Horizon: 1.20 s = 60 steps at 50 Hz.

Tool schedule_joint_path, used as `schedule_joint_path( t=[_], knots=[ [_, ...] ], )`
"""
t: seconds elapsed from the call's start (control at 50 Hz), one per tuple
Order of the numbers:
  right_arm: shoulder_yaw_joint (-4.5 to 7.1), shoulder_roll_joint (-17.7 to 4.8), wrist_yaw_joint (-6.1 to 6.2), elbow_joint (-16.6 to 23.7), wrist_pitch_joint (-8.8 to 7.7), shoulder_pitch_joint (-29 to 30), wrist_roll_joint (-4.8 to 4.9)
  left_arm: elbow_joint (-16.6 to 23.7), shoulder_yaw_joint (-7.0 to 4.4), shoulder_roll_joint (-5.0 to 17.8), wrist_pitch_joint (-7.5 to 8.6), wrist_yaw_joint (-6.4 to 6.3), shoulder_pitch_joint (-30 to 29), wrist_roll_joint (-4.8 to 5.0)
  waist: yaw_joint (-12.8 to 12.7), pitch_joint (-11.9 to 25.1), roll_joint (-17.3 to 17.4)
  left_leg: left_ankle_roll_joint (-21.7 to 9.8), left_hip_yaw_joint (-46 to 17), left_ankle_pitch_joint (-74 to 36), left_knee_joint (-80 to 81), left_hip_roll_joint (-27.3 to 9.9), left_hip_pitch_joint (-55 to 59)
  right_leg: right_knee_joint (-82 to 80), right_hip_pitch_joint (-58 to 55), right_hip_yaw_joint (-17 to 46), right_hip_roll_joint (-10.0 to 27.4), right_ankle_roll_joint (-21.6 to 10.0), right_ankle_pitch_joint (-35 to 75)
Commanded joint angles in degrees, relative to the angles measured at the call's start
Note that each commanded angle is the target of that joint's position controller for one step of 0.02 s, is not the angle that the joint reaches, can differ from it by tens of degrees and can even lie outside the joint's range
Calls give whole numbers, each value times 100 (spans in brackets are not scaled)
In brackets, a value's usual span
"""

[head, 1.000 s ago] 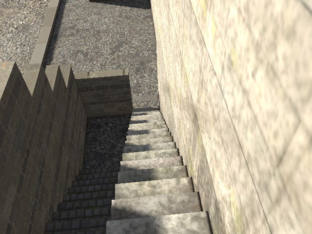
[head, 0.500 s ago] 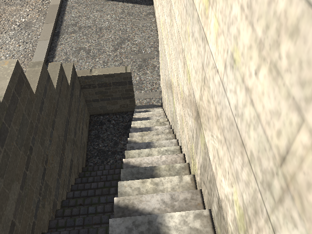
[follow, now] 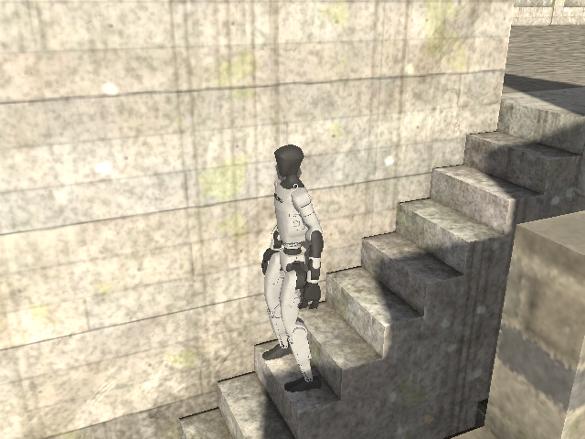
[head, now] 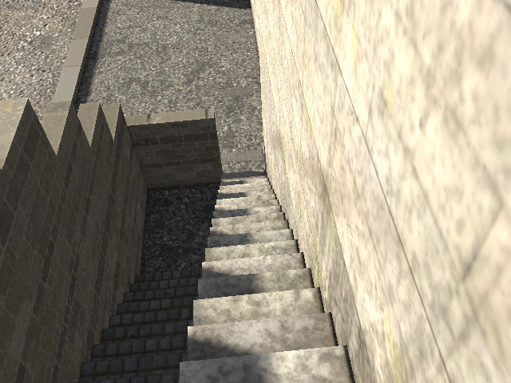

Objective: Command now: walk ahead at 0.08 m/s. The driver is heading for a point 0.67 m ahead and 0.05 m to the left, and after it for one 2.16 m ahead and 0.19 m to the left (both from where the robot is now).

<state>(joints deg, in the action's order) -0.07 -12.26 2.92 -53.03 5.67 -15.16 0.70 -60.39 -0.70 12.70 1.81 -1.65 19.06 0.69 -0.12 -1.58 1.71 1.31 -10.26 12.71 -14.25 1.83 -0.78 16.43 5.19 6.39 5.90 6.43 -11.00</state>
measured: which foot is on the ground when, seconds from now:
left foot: down 0.00-1.00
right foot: down 0.00-1.00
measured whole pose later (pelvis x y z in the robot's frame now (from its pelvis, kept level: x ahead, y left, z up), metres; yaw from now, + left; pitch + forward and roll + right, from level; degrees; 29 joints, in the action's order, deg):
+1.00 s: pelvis +0.06 -0.02 +0.00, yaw +1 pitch +0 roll +1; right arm -2.2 -12.1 3.3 -47.2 5.5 -6.9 -0.3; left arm -57.0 0.2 14.7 2.1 -1.7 16.8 1.8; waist -1.7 -1.3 2.8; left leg 2.1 -12.5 15.2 -16.6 0.6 2.6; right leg 19.5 1.6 3.4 5.0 5.0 -15.5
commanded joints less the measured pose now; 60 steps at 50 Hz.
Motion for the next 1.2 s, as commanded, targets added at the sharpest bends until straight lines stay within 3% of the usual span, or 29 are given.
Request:
schedule_joint_path(
  t=[0.02,0.12,0.2,0.3,0.4,0.44,0.5,0.6,0.74,0.76,0.78,0.84,0.9,1.0,1.12,1.14,1.2],
  knots=[
    [89,-476,7,180,-12,-265,-4,22,-123,736,-1,1,504,-7,-2,-19,-203,49,-104,-2212,30,-278,-62,-51,-83,-129,9,-137,1815],
    [91,-500,-7,173,-3,-236,-10,2,-125,763,-10,18,431,-15,-4,-39,-185,56,-108,-2077,58,-293,-101,-93,-69,-134,29,-132,1696],
    [62,-442,-14,250,-18,-57,-17,-4,-110,701,-64,-46,333,-14,22,-187,-207,39,-63,-592,172,-153,-311,-212,150,-207,-104,-184,303],
    [63,-432,-13,327,-81,17,17,58,-137,708,-11,-83,293,5,29,-342,-130,-88,-5,208,-43,-12,-512,21,381,-307,-226,-339,-593],
    [89,-413,-42,429,-139,3,102,130,-150,668,70,-68,288,-29,25,-357,-122,-245,1,-96,-489,53,-425,501,554,-493,-353,-516,-336],
    [89,-386,-29,497,-130,4,100,176,-129,608,102,-57,190,-20,33,-235,-18,-259,-2,-603,-649,41,-281,743,583,-545,-369,-562,-98],
    [44,-336,-12,625,-167,184,44,148,-166,796,198,-30,317,37,-12,-195,118,-323,-120,-1919,-859,-56,-177,849,444,-434,-204,-576,777],
    [25,-348,5,668,-207,254,67,227,-134,808,179,-18,299,119,-52,-158,-157,-292,-73,-1999,-1039,-20,-116,1011,282,-414,-215,-690,1189],
    [4,-349,5,765,-189,447,81,361,-103,877,143,-37,191,95,-70,-150,-139,-315,-78,-2429,-1136,-31,77,1191,339,-441,-227,-713,1559],
    [14,-398,1,777,-181,515,70,421,-99,896,140,-39,127,78,-55,-135,-124,-314,-47,-2534,-1174,-30,102,1223,363,-447,-245,-720,1647],
    [-38,-302,34,830,-145,689,-1,423,-102,951,145,-43,171,94,-129,-160,-181,-353,-140,-3030,-1150,-88,68,1163,388,-446,-209,-675,1846],
    [-57,-354,49,871,-101,764,-4,483,-84,978,135,-30,175,114,-120,119,-93,-314,-150,-3228,-1166,-143,289,1142,220,-429,-175,-617,2117],
    [-121,-354,51,918,-60,918,-134,463,-63,1077,116,-21,144,59,-118,35,-71,-82,-399,-4242,-677,-375,418,723,48,-234,42,-304,3567],
    [-129,-401,51,917,-74,883,-100,473,-122,1207,40,-25,136,140,-139,452,-176,50,-419,-3719,-229,-468,564,103,-744,-141,200,-164,4066],
    [-116,-395,24,932,-91,805,-107,406,-146,1169,49,6,294,101,-143,548,-175,-51,-454,-3622,-55,-558,423,-172,-995,-196,310,-198,3899],
    [-73,-503,-20,924,-105,678,-81,376,-109,1069,32,8,331,43,-97,598,-185,12,-384,-3625,-7,-560,481,-105,-1069,-232,273,-204,3872],
    [-65,-502,-55,971,-93,665,-102,304,-119,1186,40,10,414,27,-120,579,-229,31,-370,-3850,-46,-571,515,-75,-941,-272,297,-168,3806]
  ],
)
